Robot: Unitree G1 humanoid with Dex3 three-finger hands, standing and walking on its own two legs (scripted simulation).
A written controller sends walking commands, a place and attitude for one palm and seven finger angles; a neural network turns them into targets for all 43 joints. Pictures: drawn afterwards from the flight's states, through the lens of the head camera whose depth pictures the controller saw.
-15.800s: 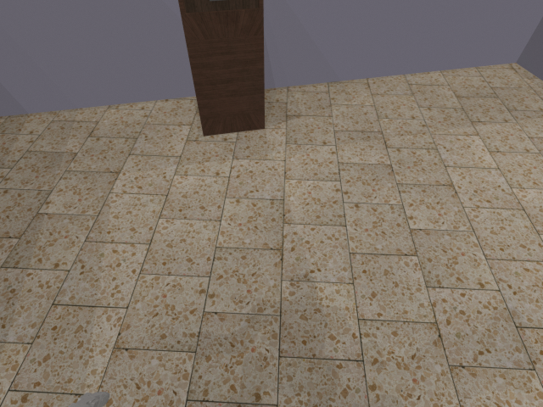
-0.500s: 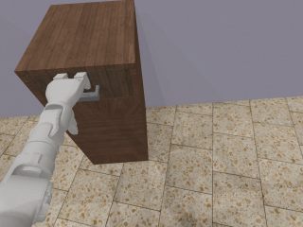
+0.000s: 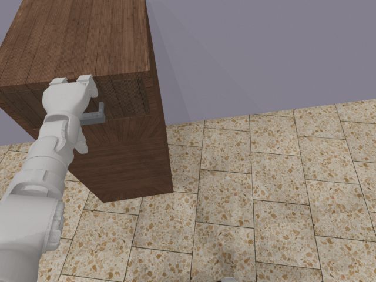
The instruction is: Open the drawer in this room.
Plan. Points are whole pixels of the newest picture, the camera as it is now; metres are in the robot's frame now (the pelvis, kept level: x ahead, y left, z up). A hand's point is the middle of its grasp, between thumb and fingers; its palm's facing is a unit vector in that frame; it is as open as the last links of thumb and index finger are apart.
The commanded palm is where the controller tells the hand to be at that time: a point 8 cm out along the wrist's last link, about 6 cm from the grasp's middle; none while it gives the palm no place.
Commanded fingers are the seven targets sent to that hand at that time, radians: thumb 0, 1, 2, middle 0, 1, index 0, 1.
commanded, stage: move the hooked fingers above the handle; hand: left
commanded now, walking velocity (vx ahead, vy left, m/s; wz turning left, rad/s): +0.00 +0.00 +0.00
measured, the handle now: (82, 113) +0.53 +0.25 +0.00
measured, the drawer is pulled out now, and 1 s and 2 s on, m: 0.00 0.00 0.00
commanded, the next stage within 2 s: lower the fingers behind the handle in 0.54 s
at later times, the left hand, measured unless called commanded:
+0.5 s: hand (75, 116) +0.48 +0.24 +0.05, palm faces -0.05 -0.02 -1.00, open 13.8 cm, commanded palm +0.46 +0.25 +0.12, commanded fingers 0.00 -0.50 0.30 -0.30 -1.20 -0.30 -1.20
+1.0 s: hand (82, 125) +0.47 +0.23 +0.03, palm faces -0.06 -0.01 -1.00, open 13.8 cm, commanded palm +0.45 +0.25 +0.09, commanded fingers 0.00 -0.50 0.30 -0.30 -1.20 -0.30 -1.20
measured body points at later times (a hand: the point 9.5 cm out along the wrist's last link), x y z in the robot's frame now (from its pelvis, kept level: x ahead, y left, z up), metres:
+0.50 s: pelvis +0.00 +0.00 +0.00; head +0.09 +0.00 +0.44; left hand +0.48 +0.24 +0.10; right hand +0.03 -0.28 -0.13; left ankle -0.04 +0.12 -0.72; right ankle +0.00 -0.13 -0.72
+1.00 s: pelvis +0.00 +0.00 +0.00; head +0.09 -0.02 +0.44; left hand +0.46 +0.23 +0.09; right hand +0.02 -0.28 -0.14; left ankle -0.04 +0.12 -0.72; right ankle +0.00 -0.13 -0.72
